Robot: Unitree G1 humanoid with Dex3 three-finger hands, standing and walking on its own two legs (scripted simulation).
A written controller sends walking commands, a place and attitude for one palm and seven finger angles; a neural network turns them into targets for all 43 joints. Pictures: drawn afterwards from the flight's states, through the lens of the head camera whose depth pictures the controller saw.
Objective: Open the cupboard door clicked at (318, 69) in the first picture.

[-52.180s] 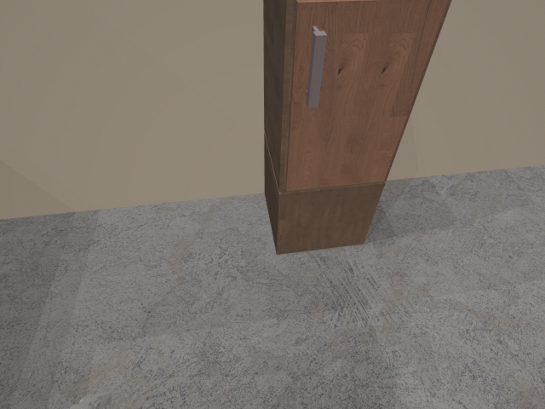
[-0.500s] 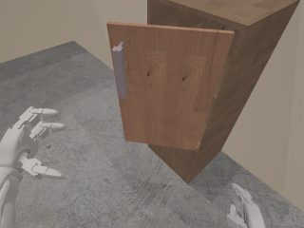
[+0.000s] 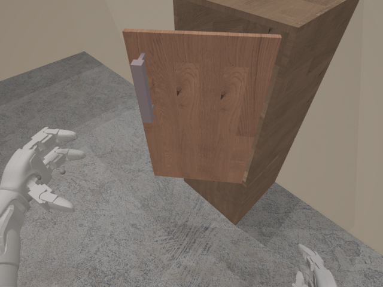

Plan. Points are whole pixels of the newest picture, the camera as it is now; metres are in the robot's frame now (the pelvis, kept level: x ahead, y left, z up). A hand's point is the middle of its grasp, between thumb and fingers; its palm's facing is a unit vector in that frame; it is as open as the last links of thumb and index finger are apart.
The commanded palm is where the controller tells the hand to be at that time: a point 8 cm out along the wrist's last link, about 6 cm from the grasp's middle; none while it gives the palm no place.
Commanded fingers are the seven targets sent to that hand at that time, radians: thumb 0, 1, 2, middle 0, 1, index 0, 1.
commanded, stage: raise the hand with hooked fingers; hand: left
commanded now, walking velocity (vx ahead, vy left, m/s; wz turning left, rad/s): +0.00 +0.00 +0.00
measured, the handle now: (145, 89) +0.57 +0.16 +0.12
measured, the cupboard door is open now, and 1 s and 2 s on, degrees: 39 39 39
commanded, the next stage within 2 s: move the hooked fingers beside the handle in 0.26 s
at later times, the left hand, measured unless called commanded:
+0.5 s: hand (52, 161) +0.30 +0.28 +0.14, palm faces +0.02 -1.00 -0.04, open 14.0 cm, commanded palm +0.28 +0.32 +0.14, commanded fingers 0.00 -0.50 0.30 -0.30 -1.20 -0.30 -1.20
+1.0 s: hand (85, 134) +0.38 +0.26 +0.13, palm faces -0.01 -1.00 -0.02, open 14.0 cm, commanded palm +0.36 +0.30 +0.13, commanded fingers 0.00 -0.50 0.30 -0.30 -1.20 -0.30 -1.20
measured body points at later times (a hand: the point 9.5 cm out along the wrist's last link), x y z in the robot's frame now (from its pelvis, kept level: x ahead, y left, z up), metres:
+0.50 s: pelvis +0.01 +0.01 +0.00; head +0.01 +0.00 +0.45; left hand +0.30 +0.34 +0.14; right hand +0.19 -0.23 -0.07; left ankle +0.02 +0.07 -0.73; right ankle -0.01 -0.09 -0.73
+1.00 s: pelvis +0.02 +0.01 +0.00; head +0.04 +0.00 +0.45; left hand +0.38 +0.31 +0.13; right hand +0.14 -0.25 -0.09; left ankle +0.02 +0.07 -0.73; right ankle -0.01 -0.09 -0.73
